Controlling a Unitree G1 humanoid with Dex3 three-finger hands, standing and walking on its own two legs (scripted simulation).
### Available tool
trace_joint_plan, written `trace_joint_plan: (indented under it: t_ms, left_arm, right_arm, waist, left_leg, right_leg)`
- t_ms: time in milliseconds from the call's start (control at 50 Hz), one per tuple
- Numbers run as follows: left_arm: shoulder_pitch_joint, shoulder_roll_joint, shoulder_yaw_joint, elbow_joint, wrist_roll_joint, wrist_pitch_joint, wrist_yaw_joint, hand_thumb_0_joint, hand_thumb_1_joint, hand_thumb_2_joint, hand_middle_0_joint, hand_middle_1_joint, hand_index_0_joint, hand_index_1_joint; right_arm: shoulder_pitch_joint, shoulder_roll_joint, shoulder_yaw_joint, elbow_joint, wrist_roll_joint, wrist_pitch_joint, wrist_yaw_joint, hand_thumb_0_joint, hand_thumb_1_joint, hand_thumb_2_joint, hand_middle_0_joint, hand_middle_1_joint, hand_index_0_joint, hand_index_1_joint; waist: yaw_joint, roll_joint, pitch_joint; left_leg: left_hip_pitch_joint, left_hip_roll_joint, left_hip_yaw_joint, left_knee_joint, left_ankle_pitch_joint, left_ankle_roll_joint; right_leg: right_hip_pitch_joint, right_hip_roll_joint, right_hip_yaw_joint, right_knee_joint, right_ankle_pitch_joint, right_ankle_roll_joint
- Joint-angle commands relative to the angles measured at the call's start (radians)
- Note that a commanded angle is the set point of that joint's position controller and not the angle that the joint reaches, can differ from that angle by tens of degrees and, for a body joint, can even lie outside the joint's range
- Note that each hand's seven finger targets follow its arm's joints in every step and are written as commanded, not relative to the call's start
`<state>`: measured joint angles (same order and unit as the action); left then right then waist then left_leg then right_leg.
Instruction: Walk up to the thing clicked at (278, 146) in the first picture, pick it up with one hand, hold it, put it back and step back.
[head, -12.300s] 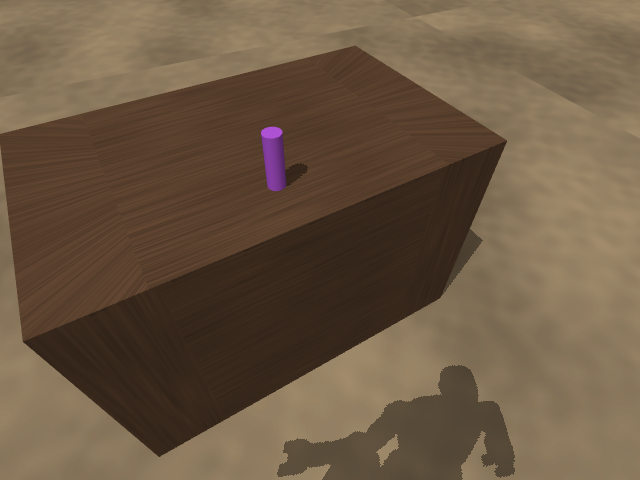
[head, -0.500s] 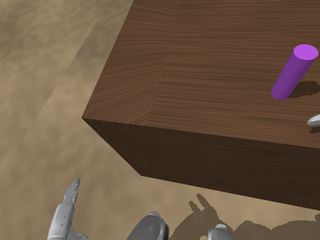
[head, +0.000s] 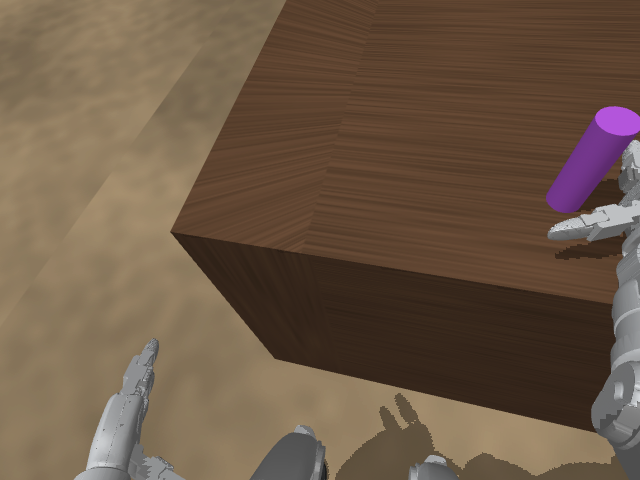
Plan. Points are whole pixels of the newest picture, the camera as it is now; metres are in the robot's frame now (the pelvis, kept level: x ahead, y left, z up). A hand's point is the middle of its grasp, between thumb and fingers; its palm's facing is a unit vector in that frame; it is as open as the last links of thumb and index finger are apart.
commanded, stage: close in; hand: right
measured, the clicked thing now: (587, 165) +0.52 -0.22 +0.08
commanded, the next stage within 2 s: rest palm in 0.06 s
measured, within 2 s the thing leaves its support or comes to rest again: leaves its support in 1.48 s
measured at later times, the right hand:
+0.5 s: hand (580, 178) +0.51 -0.21 +0.07, palm faces +0.19 +0.98 +0.00, open 16.9 cm
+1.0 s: hand (580, 166) +0.52 -0.21 +0.07, palm faces +0.19 +0.98 +0.00, open 10.5 cm
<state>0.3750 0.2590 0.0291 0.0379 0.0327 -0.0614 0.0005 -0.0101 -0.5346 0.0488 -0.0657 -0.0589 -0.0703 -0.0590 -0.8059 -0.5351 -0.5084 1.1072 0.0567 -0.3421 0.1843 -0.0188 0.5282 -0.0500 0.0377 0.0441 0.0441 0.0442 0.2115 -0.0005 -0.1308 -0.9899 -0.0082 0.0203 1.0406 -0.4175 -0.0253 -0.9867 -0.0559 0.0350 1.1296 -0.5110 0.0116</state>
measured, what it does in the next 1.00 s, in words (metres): stands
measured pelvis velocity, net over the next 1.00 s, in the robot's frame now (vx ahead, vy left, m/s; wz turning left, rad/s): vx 0.01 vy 0.00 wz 0.00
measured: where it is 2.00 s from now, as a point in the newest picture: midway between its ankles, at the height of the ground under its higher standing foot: outside the picture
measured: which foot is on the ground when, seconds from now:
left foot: down 0.00-1.00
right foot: down 0.00-1.00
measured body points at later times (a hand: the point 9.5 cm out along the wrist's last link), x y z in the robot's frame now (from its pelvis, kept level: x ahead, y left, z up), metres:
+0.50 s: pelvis +0.00 +0.00 +0.00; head +0.12 -0.03 +0.43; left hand +0.16 +0.27 -0.01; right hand +0.49 -0.26 +0.07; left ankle +0.04 +0.14 -0.65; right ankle +0.01 -0.12 -0.65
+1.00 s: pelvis +0.01 +0.00 +0.00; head +0.12 -0.03 +0.44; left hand +0.16 +0.27 +0.00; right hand +0.50 -0.26 +0.07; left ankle +0.04 +0.14 -0.65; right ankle +0.01 -0.12 -0.65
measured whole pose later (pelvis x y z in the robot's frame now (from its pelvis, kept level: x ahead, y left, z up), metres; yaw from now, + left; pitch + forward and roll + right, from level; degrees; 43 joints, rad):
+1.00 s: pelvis +0.01 +0.00 +0.00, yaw +0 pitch +21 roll +3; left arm 0.37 0.25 0.04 0.04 0.05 -0.03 -0.02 -0.01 -0.53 0.06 -0.05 -0.05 -0.06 -0.05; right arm -0.86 -0.51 -0.49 1.17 0.01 -0.37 0.08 -0.02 0.25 -0.40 0.87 0.63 0.88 0.63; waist 0.22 0.00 -0.14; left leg -0.97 -0.01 0.01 1.02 -0.41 -0.03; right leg -0.97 -0.06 0.03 1.10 -0.51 0.01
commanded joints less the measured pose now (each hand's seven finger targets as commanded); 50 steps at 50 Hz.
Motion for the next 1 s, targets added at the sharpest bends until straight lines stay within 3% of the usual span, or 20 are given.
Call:
trace_joint_plan:
  t_ms: [0, 60, 180, 220, 260, 280, 340, 360, 440, 500, 560, 620, 660, 700, 740, 760, 800, 820, 900, 980]
  left_arm:
    - [0.1, 0.113, 0.088, -0.075, -0.001, -0.039, 0.014, 0.0, -0.533, 0.034, -0.056, -0.057, -0.06, -0.052]
    - [0.009, 0.123, 0.103, -0.055, 0.012, -0.056, 0.01, 0.0, -0.521, 0.028, -0.055, -0.059, -0.063, -0.05]
    - [-0.001, 0.13, 0.088, -0.186, 0.011, -0.056, 0.01, 0.0, -0.611, 0.092, -0.054, -0.042, -0.033, -0.065]
    - [0.025, 0.182, 0.124, -0.237, 0.002, -0.042, 0.014, 0.0, -0.611, 0.101, -0.051, -0.038, -0.025, -0.066]
    - [0.142, 0.148, 0.107, -0.144, 0.002, -0.017, 0.005, 0.0, -0.611, 0.099, -0.051, -0.04, -0.028, -0.065]
    - [0.131, 0.161, 0.134, -0.131, -0.001, -0.013, 0.004, 0.0, -0.611, 0.097, -0.051, -0.04, -0.028, -0.065]
    - [0.02, 0.11, 0.089, -0.099, 0.002, -0.019, 0.001, 0.0, -0.573, 0.063, -0.056, -0.051, -0.048, -0.059]
    - [-0.013, 0.105, 0.095, -0.089, 0.005, -0.028, 0.002, 0.0, -0.562, 0.057, -0.056, -0.052, -0.05, -0.057]
    - [-0.043, 0.133, 0.103, -0.213, 0.016, -0.049, 0.007, 0.0, -0.554, 0.051, -0.052, -0.052, -0.05, -0.054]
    - [0.107, 0.104, 0.069, -0.111, 0.016, -0.026, 0.0, 0.0, -0.544, 0.046, -0.048, -0.054, -0.05, -0.052]
    - [0.038, 0.162, 0.121, -0.174, 0.016, -0.03, 0.007, 0.0, -0.555, 0.053, -0.049, -0.054, -0.048, -0.055]
    - [0.053, 0.126, 0.09, -0.099, 0.02, -0.034, 0.003, 0.0, -0.556, 0.06, -0.048, -0.054, -0.047, -0.056]
    - [-0.035, 0.147, 0.1, -0.131, 0.017, -0.04, 0.006, 0.0, -0.56, 0.061, -0.049, -0.053, -0.047, -0.056]
    - [-0.073, 0.151, 0.097, -0.196, 0.025, -0.045, 0.006, 0.0, -0.559, 0.06, -0.048, -0.054, -0.047, -0.055]
    - [0.003, 0.156, 0.118, -0.164, 0.021, -0.036, 0.005, 0.0, -0.553, 0.058, -0.047, -0.053, -0.047, -0.052]
    - [0.022, 0.157, 0.112, -0.157, 0.014, -0.03, 0.001, 0.0, -0.551, 0.057, -0.047, -0.054, -0.048, -0.053]
    - [0.007, 0.166, 0.113, -0.209, 0.013, -0.02, -0.003, 0.0, -0.545, 0.051, -0.046, -0.052, -0.048, -0.049]
    - [0.014, 0.165, 0.114, -0.22, 0.015, -0.018, -0.004, 0.0, -0.547, 0.052, -0.045, -0.051, -0.047, -0.049]
    - [-0.009, 0.132, 0.098, -0.18, 0.011, -0.02, -0.005, 0.0, -0.54, 0.048, -0.049, -0.052, -0.05, -0.05]
    - [0.025, 0.114, 0.083, -0.128, 0.02, -0.033, -0.001, 0.0, -0.536, 0.044, -0.049, -0.053, -0.052, -0.049]
  right_arm:
    - [-0.451, -0.262, 0.004, -0.235, 0.003, -0.068, -0.038, 0.0, 0.496, -0.04, 0.052, 0.044, 0.044, 0.044]
    - [-0.452, -0.195, 0.036, -0.189, -0.009, -0.082, -0.061, 0.0, 0.526, -0.054, 0.039, 0.051, 0.036, 0.051]
    - [-0.433, -0.163, 0.069, -0.27, -0.009, -0.086, -0.068, 0.0, 0.455, -0.091, 0.04, 0.054, 0.038, 0.054]
    - [-0.372, -0.285, -0.024, -0.297, -0.007, -0.07, -0.074, 0.0, 0.477, -0.039, 0.072, 0.035, 0.064, 0.035]
    - [-0.327, -0.151, 0.038, -0.255, 0.013, -0.051, -0.065, 0.0, 0.488, -0.006, 0.104, 0.026, 0.094, 0.027]
    - [-0.316, -0.151, 0.029, -0.258, 0.018, -0.055, -0.069, 0.0, 0.495, 0.0, 0.116, 0.023, 0.105, 0.024]
    - [-0.384, -0.166, 0.007, -0.214, 0.005, -0.076, -0.101, 0.0, 0.535, 0.0, 0.298, 0.099, 0.288, 0.1]
    - [-0.389, -0.122, 0.036, -0.164, -0.002, -0.088, -0.1, 0.0, 0.564, 0.0, 0.305, 0.092, 0.295, 0.093]
    - [-0.512, -0.229, 0.013, -0.24, -0.044, -0.134, -0.103, 0.0, 0.543, -0.044, 0.363, 0.184, 0.358, 0.185]
    - [-0.501, -0.254, 0.012, -0.209, -0.045, -0.115, -0.085, 0.0, 0.471, -0.113, 0.379, 0.236, 0.373, 0.236]
    - [-0.597, -0.266, 0.025, -0.275, -0.033, -0.1, -0.08, 0.0, 0.425, -0.146, 0.498, 0.306, 0.489, 0.307]
    - [-0.533, -0.135, 0.08, -0.139, -0.023, -0.072, -0.082, 0.0, 0.442, -0.184, 0.634, 0.395, 0.63, 0.396]
    - [-0.485, -0.192, 0.036, -0.058, -0.039, -0.065, -0.103, 0.0, 0.433, -0.212, 0.667, 0.427, 0.666, 0.428]
    - [-0.592, -0.236, 0.029, -0.194, -0.049, -0.089, -0.105, 0.0, 0.406, -0.243, 0.741, 0.48, 0.74, 0.481]
    - [-0.512, -0.197, 0.043, -0.124, -0.045, -0.085, -0.104, 0.0, 0.385, -0.289, 0.801, 0.538, 0.801, 0.539]
    - [-0.4, -0.223, 0.011, -0.063, -0.042, -0.075, -0.107, 0.0, 0.344, -0.33, 0.818, 0.57, 0.82, 0.571]
    - [-0.424, -0.288, -0.033, -0.142, -0.043, -0.085, -0.108, 0.0, 0.315, -0.374, 0.873, 0.627, 0.874, 0.629]
    - [-0.502, -0.273, -0.014, -0.239, -0.037, -0.093, -0.108, 0.0, 0.266, -0.4, 0.887, 0.646, 0.887, 0.648]
    - [-0.453, -0.161, 0.034, -0.124, -0.024, -0.09, -0.105, 0.0, 0.141, -0.516, 0.987, 0.76, 0.985, 0.761]
    - [-0.501, -0.17, 0.047, -0.132, -0.039, -0.11, -0.106, 0.0, -0.008, -0.649, 1.089, 0.881, 1.086, 0.882]
  waist:
    - [-0.01, -0.193, -0.41]
    - [-0.012, -0.212, -0.315]
    - [-0.014, -0.184, -0.612]
    - [-0.035, -0.191, -0.712]
    - [-0.014, -0.16, -0.595]
    - [-0.003, -0.156, -0.548]
    - [-0.02, -0.081, -0.331]
    - [0.008, -0.076, -0.27]
    - [0.023, -0.113, -0.486]
    - [0.011, -0.204, -0.534]
    - [0.045, -0.228, -0.608]
    - [0.043, -0.228, -0.484]
    - [0.028, -0.162, -0.437]
    - [0.016, -0.218, -0.555]
    - [0.016, -0.171, -0.531]
    - [-0.008, -0.147, -0.507]
    - [-0.014, -0.164, -0.586]
    - [-0.012, -0.176, -0.628]
    - [0.031, -0.129, -0.43]
    - [0.033, -0.162, -0.415]
  left_leg:
    - [0.231, -0.023, 0.001, -0.114, 0.239, 0.039]
    - [0.123, -0.024, 0.001, -0.103, 0.158, 0.048]
    - [0.338, -0.027, 0.011, -0.094, 0.32, 0.038]
    - [0.417, -0.026, 0.016, -0.095, 0.402, 0.032]
    - [0.379, -0.035, 0.026, -0.101, 0.42, 0.035]
    - [0.358, -0.033, 0.023, -0.098, 0.424, 0.035]
    - [0.256, -0.027, 0.008, -0.11, 0.301, 0.035]
    - [0.205, -0.026, 0.006, -0.109, 0.248, 0.037]
    - [0.287, -0.021, -0.012, -0.109, 0.252, 0.032]
    - [0.305, -0.02, -0.009, -0.1, 0.333, 0.03]
    - [0.273, -0.025, 0.005, -0.093, 0.34, 0.035]
    - [0.172, -0.033, 0.022, -0.097, 0.274, 0.04]
    - [0.191, -0.031, 0.017, -0.102, 0.261, 0.037]
    - [0.236, -0.029, 0.012, -0.09, 0.283, 0.039]
    - [0.265, -0.036, 0.023, -0.098, 0.299, 0.039]
    - [0.298, -0.035, 0.024, -0.1, 0.315, 0.038]
    - [0.36, -0.034, 0.022, -0.092, 0.373, 0.035]
    - [0.372, -0.034, 0.02, -0.09, 0.382, 0.036]
    - [0.259, -0.038, 0.022, -0.111, 0.296, 0.038]
    - [0.211, -0.035, 0.005, -0.103, 0.271, 0.04]
  right_leg:
    - [0.267, 0.035, -0.014, -0.149, 0.284, -0.018]
    - [0.234, 0.024, -0.006, -0.157, 0.216, -0.014]
    - [0.349, 0.032, -0.008, -0.137, 0.382, -0.012]
    - [0.408, 0.034, -0.009, -0.142, 0.478, -0.007]
    - [0.394, 0.035, -0.002, -0.151, 0.529, -0.001]
    - [0.368, 0.034, -0.001, -0.15, 0.536, -0.001]
    - [0.209, 0.033, -0.009, -0.153, 0.348, -0.023]
    - [0.181, 0.027, -0.003, -0.153, 0.29, -0.027]
    - [0.271, 0.027, -0.01, -0.138, 0.28, -0.029]
    - [0.328, 0.04, -0.02, -0.127, 0.368, -0.02]
    - [0.397, 0.029, -0.002, -0.126, 0.414, -0.013]
    - [0.381, 0.019, 0.011, -0.132, 0.424, -0.004]
    - [0.283, 0.023, 0.009, -0.134, 0.341, -0.014]
    - [0.338, 0.019, 0.008, -0.134, 0.368, -0.01]
    - [0.33, 0.023, 0.006, -0.14, 0.392, -0.008]
    - [0.304, 0.028, 0.001, -0.146, 0.401, -0.01]
    - [0.329, 0.029, 0.0, -0.15, 0.451, -0.007]
    - [0.351, 0.027, 0.0, -0.154, 0.471, -0.005]
    - [0.288, 0.023, 0.008, -0.167, 0.366, -0.013]
    - [0.29, 0.024, -0.003, -0.146, 0.341, -0.017]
